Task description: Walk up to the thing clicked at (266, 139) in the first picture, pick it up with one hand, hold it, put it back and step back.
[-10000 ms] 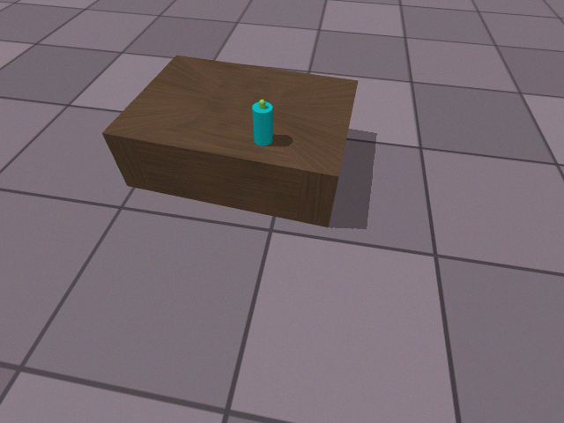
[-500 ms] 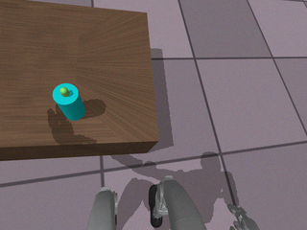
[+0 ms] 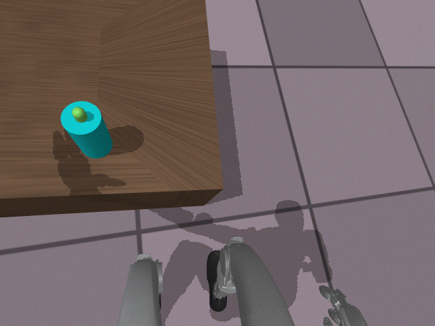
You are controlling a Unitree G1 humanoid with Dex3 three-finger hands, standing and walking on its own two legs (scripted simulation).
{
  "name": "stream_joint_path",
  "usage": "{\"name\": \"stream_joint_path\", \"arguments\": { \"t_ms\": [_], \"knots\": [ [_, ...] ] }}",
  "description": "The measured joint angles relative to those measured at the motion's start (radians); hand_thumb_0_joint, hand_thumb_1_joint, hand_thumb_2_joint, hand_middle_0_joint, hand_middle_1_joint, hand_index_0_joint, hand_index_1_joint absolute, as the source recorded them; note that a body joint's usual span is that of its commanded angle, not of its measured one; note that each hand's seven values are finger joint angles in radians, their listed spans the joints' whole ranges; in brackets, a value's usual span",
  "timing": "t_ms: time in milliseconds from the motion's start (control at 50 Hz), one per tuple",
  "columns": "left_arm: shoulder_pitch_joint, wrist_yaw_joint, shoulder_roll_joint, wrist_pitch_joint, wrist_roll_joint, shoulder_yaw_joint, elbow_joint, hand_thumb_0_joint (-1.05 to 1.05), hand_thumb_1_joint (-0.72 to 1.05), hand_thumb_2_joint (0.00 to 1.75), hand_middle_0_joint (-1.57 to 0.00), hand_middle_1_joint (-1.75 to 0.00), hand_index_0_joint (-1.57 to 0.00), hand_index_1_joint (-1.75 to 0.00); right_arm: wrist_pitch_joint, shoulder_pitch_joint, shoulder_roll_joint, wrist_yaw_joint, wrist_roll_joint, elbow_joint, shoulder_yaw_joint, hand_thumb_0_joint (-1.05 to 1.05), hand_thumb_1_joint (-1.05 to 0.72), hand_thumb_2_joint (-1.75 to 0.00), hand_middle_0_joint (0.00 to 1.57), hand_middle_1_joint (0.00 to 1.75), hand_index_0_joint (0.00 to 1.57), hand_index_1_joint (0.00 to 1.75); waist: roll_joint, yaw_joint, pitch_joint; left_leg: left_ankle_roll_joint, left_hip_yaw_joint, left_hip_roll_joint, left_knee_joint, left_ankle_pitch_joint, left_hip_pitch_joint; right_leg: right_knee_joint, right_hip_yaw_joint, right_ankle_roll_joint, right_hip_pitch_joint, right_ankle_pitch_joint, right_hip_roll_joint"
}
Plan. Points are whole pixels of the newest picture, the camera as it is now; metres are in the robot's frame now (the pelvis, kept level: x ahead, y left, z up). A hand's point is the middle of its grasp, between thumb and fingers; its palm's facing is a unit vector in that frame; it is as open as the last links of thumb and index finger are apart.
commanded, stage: approach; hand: left
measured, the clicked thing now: (88, 129) +0.53 +0.23 -0.22
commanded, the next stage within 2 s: close in in 0.70 s
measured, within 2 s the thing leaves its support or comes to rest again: neither
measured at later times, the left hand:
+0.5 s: hand (36, 143) +0.48 +0.33 -0.20, palm faces +0.23 -0.97 +0.01, open 17.6 cm
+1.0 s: hand (55, 149) +0.49 +0.32 -0.27, palm faces +0.23 -0.97 -0.03, open 17.6 cm
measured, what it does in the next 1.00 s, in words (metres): lowers itself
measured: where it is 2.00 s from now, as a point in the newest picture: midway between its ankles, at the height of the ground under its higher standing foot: (184, 307)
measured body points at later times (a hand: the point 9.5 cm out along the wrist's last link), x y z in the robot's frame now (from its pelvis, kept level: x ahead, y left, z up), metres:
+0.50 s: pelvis -0.06 -0.01 -0.20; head +0.20 +0.05 +0.16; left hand +0.46 +0.38 -0.20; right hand +0.01 -0.28 -0.30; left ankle +0.00 +0.10 -0.61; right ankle +0.07 -0.14 -0.61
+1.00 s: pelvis -0.09 +0.00 -0.29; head +0.17 +0.07 +0.07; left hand +0.48 +0.37 -0.27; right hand -0.09 -0.28 -0.36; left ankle +0.00 +0.10 -0.61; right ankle +0.07 -0.14 -0.61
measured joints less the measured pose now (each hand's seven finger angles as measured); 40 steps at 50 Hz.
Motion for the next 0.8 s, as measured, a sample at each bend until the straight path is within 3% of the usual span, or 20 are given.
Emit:
{"name": "stream_joint_path", "arguments": {
  "t_ms": [80,140,260,320,400,540,680,720,800],
  "knots": [
    [-0.036,-0.006,-0.012,-0.092,-0.036,0.001,0.037,-0.01,-0.58,0.07,-0.08,-0.06,-0.05,-0.09,-0.004,-0.023,-0.011,0.016,-0.006,-0.006,0.011,0.01,-0.87,-0.89,0.21,0.30,0.21,0.30,-0.002,-0.017,-0.023,-0.001,-0.005,-0.004,0.115,-0.038,-0.126,0.116,-0.001,-0.001,-0.130,-0.035,-0.007],
    [-0.057,-0.005,-0.023,-0.145,-0.043,0.011,0.060,-0.01,-0.57,0.08,-0.07,-0.07,-0.04,-0.09,-0.002,-0.048,-0.015,0.029,-0.016,-0.010,0.018,0.01,-0.88,-0.89,0.21,0.30,0.21,0.30,-0.003,-0.032,-0.032,-0.002,-0.008,-0.006,0.220,-0.072,-0.231,0.221,0.000,-0.004,-0.239,-0.065,-0.011],
    [-0.093,0.016,-0.048,-0.195,-0.002,0.067,0.049,-0.01,-0.58,0.09,-0.06,-0.08,-0.04,-0.11,0.024,-0.099,-0.006,0.057,-0.050,-0.010,0.029,0.00,-0.90,-0.89,0.21,0.29,0.21,0.30,-0.009,-0.061,-0.015,-0.005,-0.013,-0.014,0.432,-0.131,-0.422,0.430,0.003,-0.006,-0.439,-0.112,-0.024],
    [-0.127,0.032,-0.053,-0.198,0.026,0.074,0.035,-0.02,-0.59,0.09,-0.06,-0.09,-0.03,-0.11,0.042,-0.116,0.006,0.070,-0.063,-0.010,0.032,0.00,-0.90,-0.89,0.21,0.29,0.21,0.30,-0.010,-0.073,-0.002,-0.007,-0.016,-0.021,0.519,-0.145,-0.503,0.516,0.004,-0.009,-0.523,-0.121,-0.032],
    [-0.189,0.059,-0.040,-0.195,0.059,0.058,0.048,-0.02,-0.60,0.09,-0.06,-0.10,-0.04,-0.12,0.065,-0.127,0.014,0.088,-0.073,-0.015,0.042,0.00,-0.91,-0.90,0.21,0.29,0.21,0.30,-0.006,-0.092,0.012,-0.009,-0.019,-0.029,0.620,-0.150,-0.602,0.613,0.006,-0.014,-0.624,-0.121,-0.042],
    [-0.299,0.118,0.012,-0.195,0.107,-0.009,0.119,-0.02,-0.59,0.07,-0.06,-0.11,-0.05,-0.12,0.101,-0.130,0.000,0.120,-0.078,-0.044,0.076,0.00,-0.91,-0.89,0.21,0.29,0.21,0.30,0.008,-0.135,0.062,-0.009,-0.031,-0.038,0.779,-0.137,-0.755,0.749,0.000,-0.019,-0.770,-0.092,-0.052],
    [-0.328,0.174,0.058,-0.207,0.153,-0.013,0.125,-0.01,-0.56,0.06,-0.06,-0.10,-0.06,-0.10,0.144,-0.126,-0.019,0.142,-0.082,-0.059,0.118,0.00,-0.90,-0.89,0.21,0.29,0.21,0.30,-0.004,-0.178,0.140,-0.005,-0.051,-0.037,0.911,-0.114,-0.871,0.845,-0.014,-0.018,-0.871,-0.046,-0.053],
    [-0.321,0.170,0.055,-0.239,0.160,-0.005,0.082,-0.02,-0.56,0.05,-0.07,-0.10,-0.06,-0.10,0.157,-0.116,-0.022,0.142,-0.083,-0.060,0.126,0.00,-0.90,-0.89,0.21,0.29,0.21,0.30,-0.011,-0.179,0.157,-0.004,-0.055,-0.038,0.937,-0.106,-0.891,0.865,-0.017,-0.018,-0.887,-0.035,-0.054],
    [-0.350,0.187,0.092,-0.220,0.151,-0.031,0.085,-0.02,-0.56,0.05,-0.07,-0.10,-0.07,-0.10,0.182,-0.108,-0.030,0.141,-0.073,-0.054,0.143,0.00,-0.90,-0.89,0.21,0.29,0.21,0.30,-0.012,-0.186,0.166,-0.001,-0.063,-0.041,0.975,-0.092,-0.928,0.890,-0.023,-0.016,-0.915,-0.018,-0.054]
  ]
}}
